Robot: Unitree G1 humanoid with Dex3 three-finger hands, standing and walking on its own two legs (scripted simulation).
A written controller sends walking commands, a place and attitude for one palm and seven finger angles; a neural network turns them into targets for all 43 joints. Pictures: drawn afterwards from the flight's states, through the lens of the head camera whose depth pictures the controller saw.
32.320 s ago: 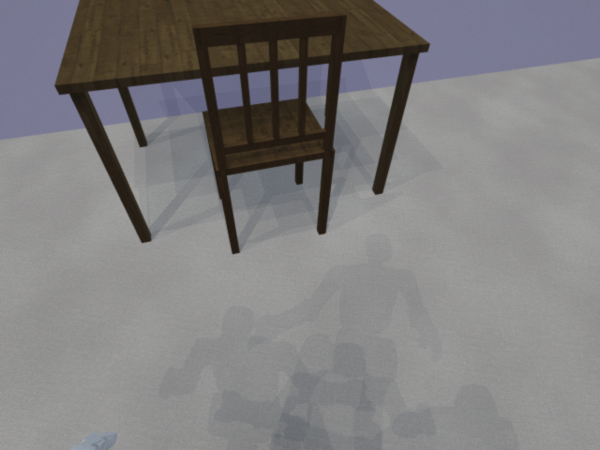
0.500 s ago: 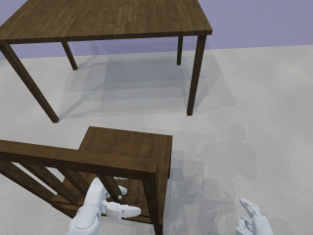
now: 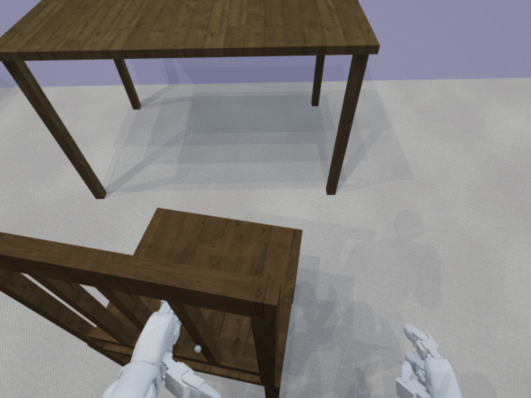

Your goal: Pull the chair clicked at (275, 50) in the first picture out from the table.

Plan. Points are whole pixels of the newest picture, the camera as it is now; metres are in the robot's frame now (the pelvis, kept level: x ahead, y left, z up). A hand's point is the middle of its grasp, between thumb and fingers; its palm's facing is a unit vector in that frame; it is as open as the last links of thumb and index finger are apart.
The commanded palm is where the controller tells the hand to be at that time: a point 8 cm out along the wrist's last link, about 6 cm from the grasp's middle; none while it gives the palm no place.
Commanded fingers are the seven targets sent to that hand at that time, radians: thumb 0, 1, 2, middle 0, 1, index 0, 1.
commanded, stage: draw the fingers out of the gap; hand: left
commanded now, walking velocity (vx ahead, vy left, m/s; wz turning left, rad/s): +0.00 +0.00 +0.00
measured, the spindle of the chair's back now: (146, 322) +0.24 +0.19 -0.03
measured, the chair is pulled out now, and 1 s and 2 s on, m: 0.66 0.66 0.66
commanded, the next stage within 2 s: draw the hand back to the body in 0.74 s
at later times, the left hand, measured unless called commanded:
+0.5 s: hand out of the picture +0.13 +0.11 -0.02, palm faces -0.10 -0.99 -0.12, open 17.5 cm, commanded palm +0.10 +0.16 +0.00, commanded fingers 0.00 -0.55 0.20 0.00 0.00 0.00 0.00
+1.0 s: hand out of the picture +0.11 +0.14 +0.01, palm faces +0.09 -1.00 -0.04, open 17.3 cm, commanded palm +0.06 +0.18 +0.03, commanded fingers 0.00 -0.55 0.20 0.00 0.00 0.00 0.00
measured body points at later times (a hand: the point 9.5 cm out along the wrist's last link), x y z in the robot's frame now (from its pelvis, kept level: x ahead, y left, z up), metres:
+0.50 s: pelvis +0.00 +0.01 -0.02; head +0.03 +0.00 +0.43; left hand +0.13 +0.17 -0.01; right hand +0.19 -0.22 -0.07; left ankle -0.03 +0.14 -0.69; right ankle +0.00 -0.13 -0.69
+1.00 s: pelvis -0.01 +0.01 -0.03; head +0.02 +0.02 +0.42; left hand +0.10 +0.19 +0.01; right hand +0.18 -0.22 -0.07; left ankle -0.03 +0.14 -0.69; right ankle +0.00 -0.13 -0.69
